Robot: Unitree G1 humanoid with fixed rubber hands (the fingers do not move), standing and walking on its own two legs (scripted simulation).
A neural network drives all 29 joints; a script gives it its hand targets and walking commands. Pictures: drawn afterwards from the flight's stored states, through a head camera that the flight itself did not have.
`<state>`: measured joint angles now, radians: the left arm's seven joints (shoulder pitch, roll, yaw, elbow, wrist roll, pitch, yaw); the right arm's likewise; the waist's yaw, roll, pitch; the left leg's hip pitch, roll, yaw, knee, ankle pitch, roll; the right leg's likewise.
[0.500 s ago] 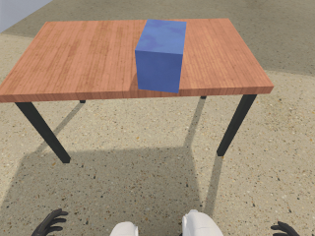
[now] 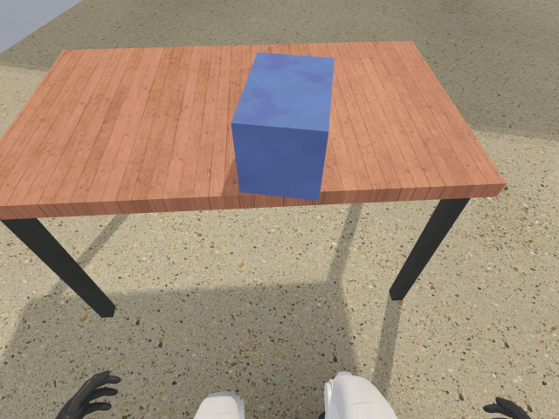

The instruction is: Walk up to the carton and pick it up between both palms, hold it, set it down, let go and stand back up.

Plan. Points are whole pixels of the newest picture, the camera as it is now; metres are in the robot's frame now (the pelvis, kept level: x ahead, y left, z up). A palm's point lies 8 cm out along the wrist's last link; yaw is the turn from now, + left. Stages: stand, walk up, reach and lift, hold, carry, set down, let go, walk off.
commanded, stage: walk up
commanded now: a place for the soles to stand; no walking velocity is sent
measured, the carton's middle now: (287, 124) +0.66 -0.01 +0.03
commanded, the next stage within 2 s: none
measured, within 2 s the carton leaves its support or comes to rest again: neither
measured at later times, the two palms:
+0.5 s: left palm (95, 336) +0.26 +0.31 -0.07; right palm (500, 354) +0.21 -0.31 -0.07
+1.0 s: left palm (111, 282) +0.36 +0.32 -0.08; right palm (473, 293) +0.31 -0.31 -0.06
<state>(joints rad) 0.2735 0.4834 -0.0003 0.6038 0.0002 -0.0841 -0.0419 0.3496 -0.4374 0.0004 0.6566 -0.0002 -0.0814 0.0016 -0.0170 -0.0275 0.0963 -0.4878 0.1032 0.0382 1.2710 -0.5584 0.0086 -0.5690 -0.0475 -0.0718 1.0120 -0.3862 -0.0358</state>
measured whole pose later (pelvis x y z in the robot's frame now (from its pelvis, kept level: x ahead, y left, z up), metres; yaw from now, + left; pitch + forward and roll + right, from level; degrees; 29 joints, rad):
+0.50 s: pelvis +0.13 +0.00 +0.00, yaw +0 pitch -4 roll +0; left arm 0.26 0.48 0.00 0.60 0.00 -0.07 -0.04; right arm 0.34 -0.44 0.00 0.66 0.00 -0.09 -0.01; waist -0.01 -0.03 0.10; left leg -0.50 0.11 0.03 1.25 -0.56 0.00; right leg -0.55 -0.04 -0.07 1.04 -0.43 -0.04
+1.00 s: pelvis +0.22 +0.01 -0.01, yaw -1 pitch -1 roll +0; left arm 0.25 0.48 0.00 0.60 0.00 -0.03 -0.02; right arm 0.30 -0.44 0.00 0.66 0.00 -0.10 -0.05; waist -0.02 -0.05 0.09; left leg -0.50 0.09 0.05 1.09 -0.57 -0.02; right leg -0.59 -0.05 -0.04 1.09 -0.47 -0.03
